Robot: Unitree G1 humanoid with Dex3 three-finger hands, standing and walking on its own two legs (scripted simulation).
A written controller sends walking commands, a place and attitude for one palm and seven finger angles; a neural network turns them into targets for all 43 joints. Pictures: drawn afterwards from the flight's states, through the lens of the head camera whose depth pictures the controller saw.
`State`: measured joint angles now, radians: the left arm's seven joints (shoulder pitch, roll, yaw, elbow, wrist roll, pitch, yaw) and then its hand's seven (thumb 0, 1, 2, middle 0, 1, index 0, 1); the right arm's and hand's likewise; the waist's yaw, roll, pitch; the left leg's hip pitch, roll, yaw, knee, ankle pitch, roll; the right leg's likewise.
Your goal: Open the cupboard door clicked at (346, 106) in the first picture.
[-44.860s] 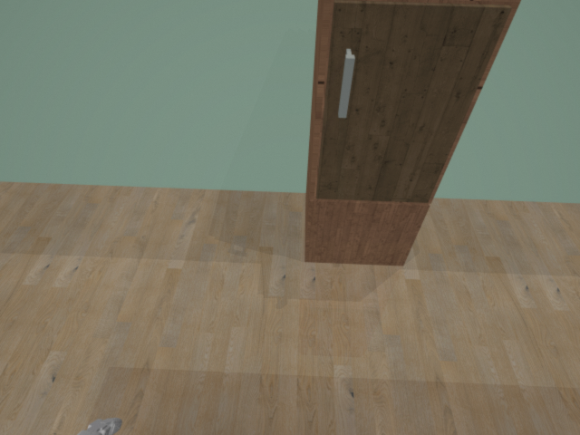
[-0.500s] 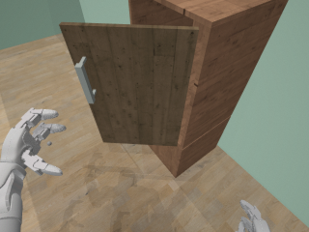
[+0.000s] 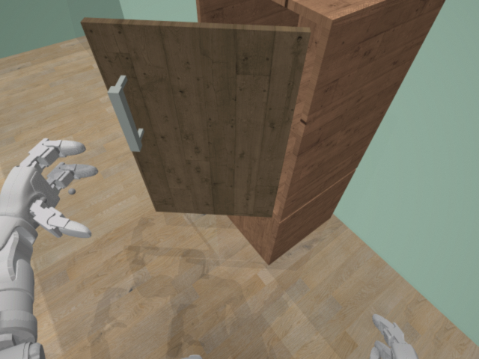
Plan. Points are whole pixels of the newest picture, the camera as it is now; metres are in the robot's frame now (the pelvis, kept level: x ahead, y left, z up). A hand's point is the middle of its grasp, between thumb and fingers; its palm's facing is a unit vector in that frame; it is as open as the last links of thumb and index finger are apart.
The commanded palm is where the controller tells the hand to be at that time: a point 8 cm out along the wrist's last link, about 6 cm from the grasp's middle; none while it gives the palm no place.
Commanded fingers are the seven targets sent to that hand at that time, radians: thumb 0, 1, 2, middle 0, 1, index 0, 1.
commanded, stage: move the hooked fingers beside the handle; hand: left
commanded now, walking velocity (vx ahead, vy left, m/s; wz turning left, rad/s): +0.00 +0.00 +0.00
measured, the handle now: (129, 115) +0.55 +0.25 +0.08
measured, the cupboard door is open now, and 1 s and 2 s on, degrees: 50 50 50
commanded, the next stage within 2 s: none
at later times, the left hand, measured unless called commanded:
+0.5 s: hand (81, 163) +0.40 +0.29 +0.09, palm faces +0.00 -1.00 +0.00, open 14.0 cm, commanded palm +0.38 +0.35 +0.09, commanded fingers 0.00 -0.50 0.30 -0.30 -1.20 -0.30 -1.20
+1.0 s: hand (92, 136) +0.47 +0.30 +0.09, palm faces -0.01 -1.00 +0.02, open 14.0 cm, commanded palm +0.45 +0.35 +0.09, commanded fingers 0.00 -0.50 0.30 -0.30 -1.20 -0.30 -1.20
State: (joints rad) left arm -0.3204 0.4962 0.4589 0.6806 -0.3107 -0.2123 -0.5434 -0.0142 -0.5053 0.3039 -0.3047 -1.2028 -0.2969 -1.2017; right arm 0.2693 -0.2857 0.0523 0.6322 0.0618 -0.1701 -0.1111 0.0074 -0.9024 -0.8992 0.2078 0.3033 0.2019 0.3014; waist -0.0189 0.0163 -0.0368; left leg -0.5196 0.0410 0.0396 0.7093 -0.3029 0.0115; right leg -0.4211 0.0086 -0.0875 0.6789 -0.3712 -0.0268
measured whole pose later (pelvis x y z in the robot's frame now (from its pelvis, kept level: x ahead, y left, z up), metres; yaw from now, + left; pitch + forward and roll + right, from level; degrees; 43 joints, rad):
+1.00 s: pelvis +0.00 +0.02 -0.02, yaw -2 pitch +16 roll -3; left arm -0.83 0.73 0.52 1.22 -0.17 -0.30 -0.55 -0.01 -0.51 0.30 -0.30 -1.20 -0.30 -1.20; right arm 0.37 -0.31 0.05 0.64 0.04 0.01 -0.08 0.00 -0.90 -0.90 0.21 0.30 0.20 0.30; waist -0.13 0.00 -0.06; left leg -0.76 0.05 0.05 0.84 -0.35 0.04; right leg -0.65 0.02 -0.07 0.77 -0.39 -0.01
